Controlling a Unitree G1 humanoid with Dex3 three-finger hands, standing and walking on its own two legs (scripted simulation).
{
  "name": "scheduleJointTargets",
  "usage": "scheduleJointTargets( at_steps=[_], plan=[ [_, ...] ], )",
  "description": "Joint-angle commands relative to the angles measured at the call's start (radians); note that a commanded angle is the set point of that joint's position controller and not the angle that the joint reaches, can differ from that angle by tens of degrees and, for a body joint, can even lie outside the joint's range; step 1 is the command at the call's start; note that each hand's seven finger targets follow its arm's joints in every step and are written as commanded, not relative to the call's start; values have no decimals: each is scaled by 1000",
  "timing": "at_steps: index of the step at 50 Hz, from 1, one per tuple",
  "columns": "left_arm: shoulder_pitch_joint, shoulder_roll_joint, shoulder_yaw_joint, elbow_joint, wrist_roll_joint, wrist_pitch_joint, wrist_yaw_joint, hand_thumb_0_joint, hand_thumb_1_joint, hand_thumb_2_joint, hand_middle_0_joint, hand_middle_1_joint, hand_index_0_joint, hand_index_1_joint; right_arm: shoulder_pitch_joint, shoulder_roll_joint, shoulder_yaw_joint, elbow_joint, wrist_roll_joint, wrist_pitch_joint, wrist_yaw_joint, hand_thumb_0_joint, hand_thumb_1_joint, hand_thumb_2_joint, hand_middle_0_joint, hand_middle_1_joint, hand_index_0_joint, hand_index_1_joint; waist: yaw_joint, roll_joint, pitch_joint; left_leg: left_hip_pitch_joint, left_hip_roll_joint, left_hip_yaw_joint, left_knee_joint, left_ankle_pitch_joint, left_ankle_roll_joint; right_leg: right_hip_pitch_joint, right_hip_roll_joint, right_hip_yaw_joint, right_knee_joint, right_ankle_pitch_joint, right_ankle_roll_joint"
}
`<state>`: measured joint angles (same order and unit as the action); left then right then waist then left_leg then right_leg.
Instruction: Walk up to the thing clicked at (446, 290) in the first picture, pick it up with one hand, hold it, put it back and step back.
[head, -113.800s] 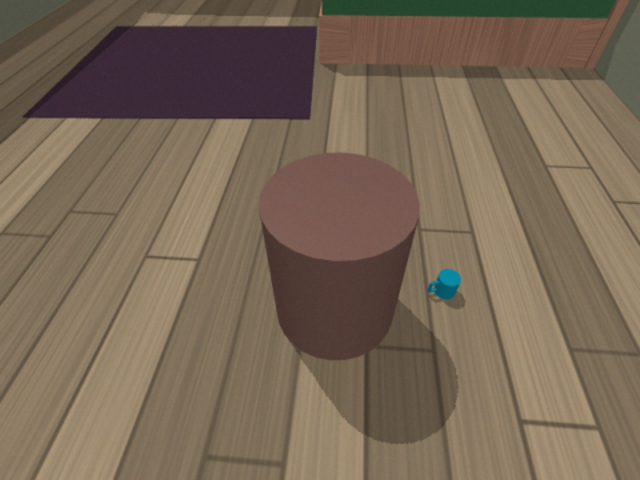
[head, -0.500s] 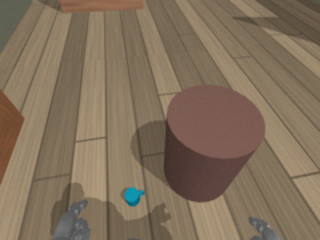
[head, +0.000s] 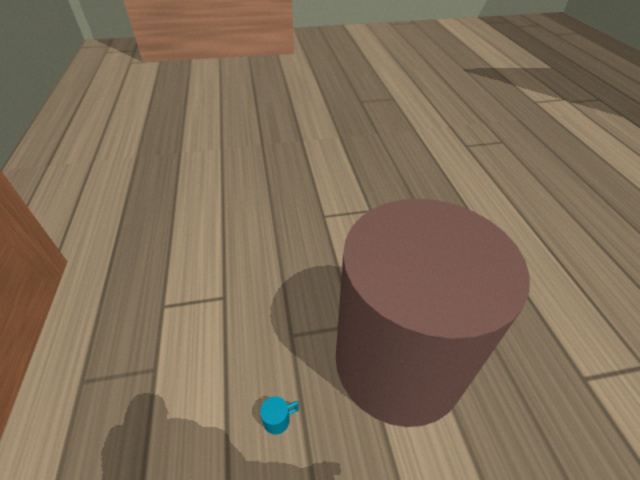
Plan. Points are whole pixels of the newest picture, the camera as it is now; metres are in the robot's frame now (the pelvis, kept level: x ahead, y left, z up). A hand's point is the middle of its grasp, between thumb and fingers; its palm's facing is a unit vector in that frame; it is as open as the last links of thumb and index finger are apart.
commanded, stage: stand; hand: left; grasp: from above
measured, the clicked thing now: (280, 413) +0.46 +0.15 -0.73
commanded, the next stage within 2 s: step back in 1.86 s
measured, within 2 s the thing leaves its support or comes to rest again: neither
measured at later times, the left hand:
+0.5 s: hand out of the picture +0.04 +0.22 -0.16, palm faces +0.03 -0.94 -0.33, open 7.3 cm
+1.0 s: hand out of the picture +0.08 +0.21 -0.15, palm faces +0.01 -0.94 -0.33, open 7.3 cm
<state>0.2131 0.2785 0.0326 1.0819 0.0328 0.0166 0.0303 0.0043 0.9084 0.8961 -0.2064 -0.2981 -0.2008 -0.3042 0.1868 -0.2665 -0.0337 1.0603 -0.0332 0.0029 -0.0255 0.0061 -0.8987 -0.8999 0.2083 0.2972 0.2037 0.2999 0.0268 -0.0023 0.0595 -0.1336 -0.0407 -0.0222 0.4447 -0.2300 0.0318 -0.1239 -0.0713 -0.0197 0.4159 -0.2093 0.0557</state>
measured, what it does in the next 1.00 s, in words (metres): stands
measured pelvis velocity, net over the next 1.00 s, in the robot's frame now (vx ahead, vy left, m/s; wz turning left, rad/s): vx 0.01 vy -0.03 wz -0.01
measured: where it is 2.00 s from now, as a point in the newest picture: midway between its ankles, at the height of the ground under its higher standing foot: outside the picture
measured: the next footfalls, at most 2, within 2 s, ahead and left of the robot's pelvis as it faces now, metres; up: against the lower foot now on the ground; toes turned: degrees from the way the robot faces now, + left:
none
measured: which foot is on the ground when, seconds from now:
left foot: down 0.00-1.00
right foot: down 0.00-1.00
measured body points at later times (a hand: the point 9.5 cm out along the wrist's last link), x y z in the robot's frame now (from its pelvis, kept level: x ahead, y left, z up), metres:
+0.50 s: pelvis +0.00 -0.02 +0.01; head -0.01 -0.03 +0.45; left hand +0.04 +0.27 -0.13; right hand +0.06 -0.31 -0.14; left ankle +0.01 +0.10 -0.74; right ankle +0.01 -0.16 -0.74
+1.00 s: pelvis +0.01 -0.03 +0.01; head +0.01 -0.04 +0.46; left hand +0.08 +0.26 -0.13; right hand +0.07 -0.32 -0.14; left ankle +0.01 +0.10 -0.74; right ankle +0.01 -0.16 -0.74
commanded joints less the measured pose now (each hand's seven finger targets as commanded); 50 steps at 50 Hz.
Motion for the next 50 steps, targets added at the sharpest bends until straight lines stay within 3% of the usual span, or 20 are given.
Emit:
scheduleJointTargets(
  at_steps=[1,4,7,17,32,33,34,37,41,45,48,50],
  plan=[
    [-43,173,36,-33,3,-24,11,0,900,900,-200,-300,-200,-301,-50,-204,-48,-52,2,-22,-9,0,-900,-900,200,300,200,300,-10,11,21,-80,121,-137,-176,-16,2,9,-33,46,-79,-2,-53],
    [-40,173,34,-17,3,-28,10,0,900,900,-200,-300,-200,-301,-52,-205,-48,-39,3,-25,-7,0,-900,-900,200,300,200,300,-11,11,-1,-52,123,-130,-172,18,2,19,-43,51,-87,18,-53],
    [-38,175,33,-8,2,-26,8,0,900,900,-200,-300,-200,-301,-62,-216,-47,-33,4,-23,-5,0,-900,-900,200,300,200,300,-8,37,25,-85,127,-141,-199,-66,2,13,-36,47,-92,-8,-51],
    [-60,194,31,6,-6,-36,7,0,900,900,-200,-300,-200,-301,-63,-215,-32,-13,9,-27,-1,0,-900,-900,200,300,200,300,-16,-5,-8,-11,126,-108,-163,104,0,17,-55,67,-125,50,-54],
    [-96,225,34,12,-8,-35,-1,0,900,900,-200,-300,-200,-301,-64,-223,-21,8,12,-19,5,0,-900,-900,200,300,200,300,-26,-14,22,-44,128,-94,-170,10,-8,-9,-50,89,-163,-72,-61],
    [-89,217,32,9,-9,-37,-4,0,900,900,-200,-300,-200,-301,-73,-237,-24,6,13,-21,5,0,-900,-900,200,300,200,300,-21,12,-11,-12,135,-92,-162,37,-4,3,-53,88,-156,-19,-64],
    [-95,225,33,8,-10,-38,-4,0,900,900,-200,-300,-200,-301,-70,-227,-20,7,14,-21,6,0,-900,-900,200,300,200,300,-22,-8,-2,-31,131,-95,-166,46,-8,7,-51,87,-160,-32,-62],
    [-106,225,36,3,-14,-44,-4,0,900,900,-200,-300,-200,-301,-81,-237,-18,3,13,-28,3,0,-900,-900,200,300,200,300,-20,14,-66,16,146,-89,-151,172,-6,48,-59,84,-130,128,-65],
    [-111,222,34,10,-16,-39,-4,0,900,900,-200,-300,-200,-301,-77,-239,-15,11,15,-28,-1,0,-900,-900,200,300,200,300,-21,7,-54,15,148,-85,-159,191,-9,53,-54,74,-128,140,-64],
    [-116,221,31,10,-16,-38,-7,0,900,900,-200,-300,-200,-301,-74,-245,-14,19,15,-26,1,0,-900,-900,200,300,200,300,-22,7,-32,-1,148,-85,-169,149,-14,38,-49,74,-143,83,-62],
    [-115,218,30,9,-15,-42,-6,0,900,900,-200,-300,-200,-301,-86,-251,-18,17,16,-28,0,0,-900,-900,200,300,200,300,-22,3,-75,39,157,-82,-149,224,-10,57,-57,73,-128,177,-65],
    [-125,227,30,11,-16,-41,-6,0,900,900,-200,-300,-200,-301,-72,-243,-13,24,16,-26,2,0,-900,-900,200,300,200,300,-27,-16,-28,-3,150,-83,-170,158,-15,45,-54,79,-145,107,-65]
  ],
)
